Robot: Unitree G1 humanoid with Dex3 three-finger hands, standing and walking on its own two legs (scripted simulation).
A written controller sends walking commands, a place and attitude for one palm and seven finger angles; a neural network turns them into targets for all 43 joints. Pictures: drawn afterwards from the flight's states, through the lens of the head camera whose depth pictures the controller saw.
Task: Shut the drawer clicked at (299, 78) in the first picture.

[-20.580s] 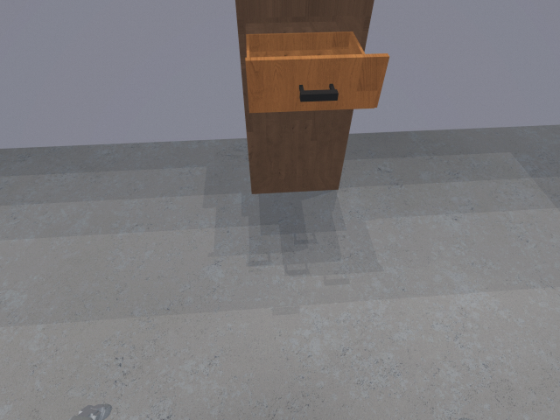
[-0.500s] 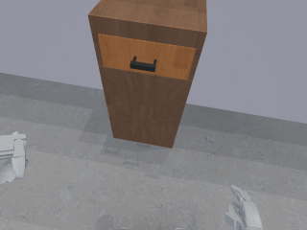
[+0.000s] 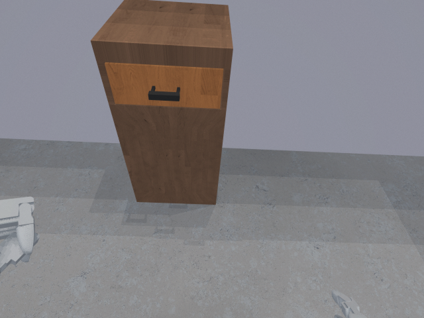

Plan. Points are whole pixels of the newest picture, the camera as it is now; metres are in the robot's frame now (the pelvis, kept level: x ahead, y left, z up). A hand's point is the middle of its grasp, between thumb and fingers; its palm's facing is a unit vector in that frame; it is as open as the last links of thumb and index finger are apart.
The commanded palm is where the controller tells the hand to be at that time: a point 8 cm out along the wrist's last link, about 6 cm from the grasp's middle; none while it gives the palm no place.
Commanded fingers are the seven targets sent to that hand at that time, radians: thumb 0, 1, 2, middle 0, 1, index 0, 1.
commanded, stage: stop stepping back and stand still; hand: left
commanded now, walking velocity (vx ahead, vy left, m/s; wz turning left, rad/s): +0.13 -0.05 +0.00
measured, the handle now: (165, 92) +0.83 +0.19 -0.02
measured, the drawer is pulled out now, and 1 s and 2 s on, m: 0.00 0.00 0.00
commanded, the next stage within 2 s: let the arm hang, fingers relaxed in 0.42 s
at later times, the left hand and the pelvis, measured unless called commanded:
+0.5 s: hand (24, 250) +0.17 +0.25 +0.16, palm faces +0.41 -0.79 -0.46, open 3.3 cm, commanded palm none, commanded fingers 0.00 0.90 0.90 -1.40 -1.60 -1.40 -1.60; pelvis -0.02 +0.00 +0.00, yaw +0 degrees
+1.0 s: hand out of the picture -0.07 +0.20 -0.17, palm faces +0.05 -0.97 -0.24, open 4.3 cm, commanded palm none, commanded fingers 0.00 0.90 0.90 -0.40 -0.52 -0.40 -0.52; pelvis -0.03 -0.01 +0.00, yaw +2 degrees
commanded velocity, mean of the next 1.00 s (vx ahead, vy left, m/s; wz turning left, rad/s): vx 0.03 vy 0.00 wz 0.00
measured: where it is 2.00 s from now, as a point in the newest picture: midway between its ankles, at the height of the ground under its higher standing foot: outside the picture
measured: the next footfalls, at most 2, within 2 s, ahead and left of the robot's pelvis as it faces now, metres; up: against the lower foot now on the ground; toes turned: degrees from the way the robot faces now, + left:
none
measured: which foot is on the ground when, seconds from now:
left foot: down 0.00-1.00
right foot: down 0.00-1.00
